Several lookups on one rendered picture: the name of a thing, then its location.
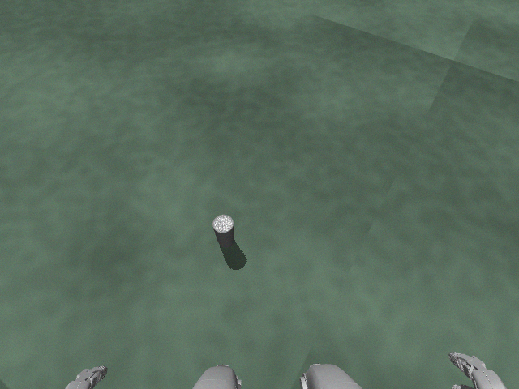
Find right robot hand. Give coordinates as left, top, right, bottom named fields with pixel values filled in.
left=449, top=352, right=507, bottom=389

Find left robot hand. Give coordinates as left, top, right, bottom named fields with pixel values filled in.
left=65, top=366, right=107, bottom=389

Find cup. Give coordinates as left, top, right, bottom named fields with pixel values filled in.
left=212, top=215, right=234, bottom=248

